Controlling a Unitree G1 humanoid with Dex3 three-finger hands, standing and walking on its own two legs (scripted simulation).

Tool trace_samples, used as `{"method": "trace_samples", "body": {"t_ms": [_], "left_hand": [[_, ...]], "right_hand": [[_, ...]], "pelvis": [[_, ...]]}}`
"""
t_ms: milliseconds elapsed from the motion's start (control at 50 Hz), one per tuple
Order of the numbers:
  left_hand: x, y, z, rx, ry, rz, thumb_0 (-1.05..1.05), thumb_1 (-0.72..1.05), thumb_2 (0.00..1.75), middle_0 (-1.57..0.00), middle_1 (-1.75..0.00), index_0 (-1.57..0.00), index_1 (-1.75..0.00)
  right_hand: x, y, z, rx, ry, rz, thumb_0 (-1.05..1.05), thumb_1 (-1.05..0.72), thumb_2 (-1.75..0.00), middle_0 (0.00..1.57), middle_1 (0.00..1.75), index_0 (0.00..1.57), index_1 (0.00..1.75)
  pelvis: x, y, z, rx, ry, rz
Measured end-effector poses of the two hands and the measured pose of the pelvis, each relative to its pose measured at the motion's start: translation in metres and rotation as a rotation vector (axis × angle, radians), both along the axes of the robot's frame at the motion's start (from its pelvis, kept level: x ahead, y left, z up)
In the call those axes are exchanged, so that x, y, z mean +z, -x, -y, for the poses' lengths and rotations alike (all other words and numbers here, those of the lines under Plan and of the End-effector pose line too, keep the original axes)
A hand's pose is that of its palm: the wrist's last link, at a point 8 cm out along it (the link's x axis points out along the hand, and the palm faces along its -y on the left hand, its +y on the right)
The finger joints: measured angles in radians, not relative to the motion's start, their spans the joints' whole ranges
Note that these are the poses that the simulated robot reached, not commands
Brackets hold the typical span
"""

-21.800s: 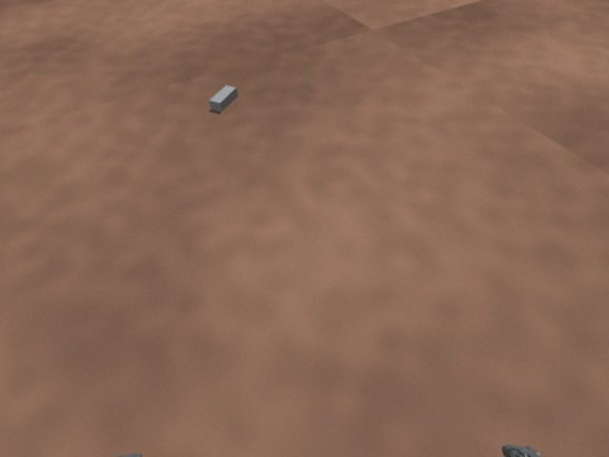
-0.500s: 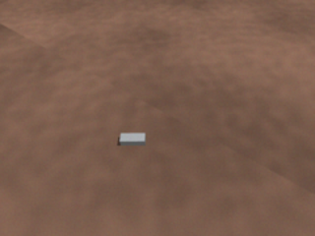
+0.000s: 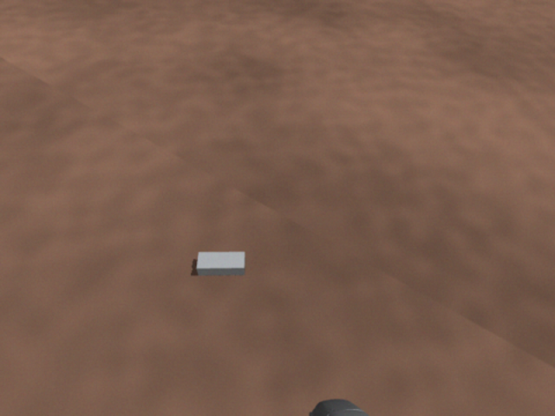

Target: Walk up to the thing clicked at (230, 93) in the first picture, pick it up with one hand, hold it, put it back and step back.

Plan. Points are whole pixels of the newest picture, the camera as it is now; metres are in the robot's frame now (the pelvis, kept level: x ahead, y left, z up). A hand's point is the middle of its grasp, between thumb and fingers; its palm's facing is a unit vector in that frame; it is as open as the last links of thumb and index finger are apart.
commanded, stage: walk up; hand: left
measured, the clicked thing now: (221, 263) +0.76 +0.19 -0.74
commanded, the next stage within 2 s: none
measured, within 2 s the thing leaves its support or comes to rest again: neither
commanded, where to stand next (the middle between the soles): +0.38 -0.04 m, yaw +0 degrees
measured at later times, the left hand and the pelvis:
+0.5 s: hand (170, 303) +0.32 +0.20 -0.12, palm faces -0.07 -0.93 -0.35, open 7.4 cm; pelvis +0.18 -0.04 +0.00, yaw -4 degrees
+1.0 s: hand (166, 293) +0.36 +0.23 -0.17, palm faces -0.09 -0.94 -0.32, open 7.4 cm; pelvis +0.29 -0.03 -0.01, yaw -4 degrees
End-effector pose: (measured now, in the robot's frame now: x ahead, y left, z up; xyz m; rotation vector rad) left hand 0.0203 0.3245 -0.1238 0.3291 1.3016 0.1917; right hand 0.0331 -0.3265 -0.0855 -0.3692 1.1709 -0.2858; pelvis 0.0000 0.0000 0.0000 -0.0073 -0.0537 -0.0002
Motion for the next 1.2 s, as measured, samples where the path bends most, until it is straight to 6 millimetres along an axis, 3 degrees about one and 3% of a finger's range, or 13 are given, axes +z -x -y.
{"method": "trace_samples", "body": {"t_ms": [100, 220, 340, 400, 480, 580, 660, 760, 900, 1040, 1200], "left_hand": [[0.011, -0.06, -0.001, -0.055, 0.012, 0.059, 0.01, 0.9, 0.9, -0.2, -0.3, -0.2, -0.3], [0.018, -0.145, 0.014, -0.13, 0.006, 0.113, 0.01, 0.9, 0.9, -0.2, -0.3, -0.2, -0.3], [0.019, -0.242, 0.05, -0.18, -0.007, 0.222, 0.01, 0.9, 0.9, -0.2, -0.3, -0.2, -0.3], [0.026, -0.274, 0.066, -0.18, 0.001, 0.307, 0.01, 0.9, 0.9, -0.2, -0.3, -0.2, -0.3], [0.038, -0.287, 0.077, -0.149, 0.01, 0.321, 0.0, 0.9, 0.9, -0.2, -0.3, -0.21, -0.3], [0.038, -0.292, 0.07, -0.14, 0.006, 0.254, 0.0, 0.9, 0.9, -0.2, -0.3, -0.21, -0.3], [0.025, -0.299, 0.056, -0.115, 0.007, 0.217, 0.01, 0.9, 0.9, -0.2, -0.3, -0.21, -0.3], [-0.008, -0.312, 0.036, -0.065, 0.018, 0.148, 0.01, 0.9, 0.9, -0.2, -0.3, -0.21, -0.3], [-0.02, -0.331, 0.044, -0.074, 0.052, 0.058, 0.01, 0.9, 0.9, -0.2, -0.3, -0.2, -0.3], [-0.012, -0.339, 0.052, -0.067, 0.004, 0.069, 0.01, 0.9, 0.9, -0.2, -0.3, -0.2, -0.3], [0.013, -0.343, 0.061, -0.065, -0.053, 0.088, 0.01, 0.9, 0.9, -0.2, -0.3, -0.21, -0.3]], "right_hand": [[0.001, -0.004, -0.01, -0.037, -0.022, -0.038, 0.01, -0.9, -0.9, 0.2, 0.3, 0.2, 0.3], [-0.017, -0.028, -0.012, -0.067, -0.068, -0.066, 0.01, -0.9, -0.9, 0.2, 0.3, 0.2, 0.3], [-0.053, -0.074, 0.004, -0.084, -0.109, -0.074, 0.01, -0.9, -0.89, 0.2, 0.3, 0.2, 0.3], [-0.057, -0.108, 0.007, -0.058, -0.128, -0.07, 0.01, -0.9, -0.9, 0.2, 0.3, 0.2, 0.3], [-0.042, -0.159, 0.014, -0.015, -0.13, -0.012, 0.01, -0.91, -0.89, 0.2, 0.3, 0.2, 0.3], [-0.025, -0.205, 0.025, 0.01, -0.097, 0.041, 0.01, -0.91, -0.89, 0.2, 0.3, 0.2, 0.3], [-0.018, -0.229, 0.027, 0.031, -0.045, 0.006, 0.0, -0.91, -0.9, 0.2, 0.3, 0.2, 0.3], [-0.017, -0.26, 0.019, 0.029, 0.028, -0.007, 0.0, -0.91, -0.9, 0.2, 0.3, 0.2, 0.3], [-0.008, -0.307, -0.001, 0.048, 0.01, 0.061, 0.01, -0.9, -0.89, 0.2, 0.3, 0.2, 0.3], [-0.023, -0.347, 0.008, 0.064, -0.042, 0.116, 0.01, -0.9, -0.89, 0.2, 0.3, 0.2, 0.3], [-0.038, -0.359, 0.015, 0.03, -0.126, 0.107, 0.01, -0.9, -0.9, 0.2, 0.3, 0.2, 0.3]], "pelvis": [[0.006, -0.035, -0.004, -0.017, -0.008, 0.009], [0.0, -0.079, 0.002, -0.045, -0.024, 0.016], [-0.02, -0.134, 0.023, -0.052, -0.008, 0.018], [-0.02, -0.154, 0.033, -0.05, -0.019, 0.028], [-0.006, -0.179, 0.037, -0.058, -0.037, 0.031], [0.0, -0.21, 0.036, -0.067, -0.015, 0.016], [-0.004, -0.235, 0.032, -0.055, 0.004, 0.003], [-0.019, -0.263, 0.02, -0.052, -0.007, -0.002], [-0.012, -0.28, 0.019, -0.068, 0.007, -0.02], [-0.016, -0.286, 0.031, -0.076, 0.015, -0.018], [-0.01, -0.292, 0.044, -0.061, -0.007, -0.006]]}}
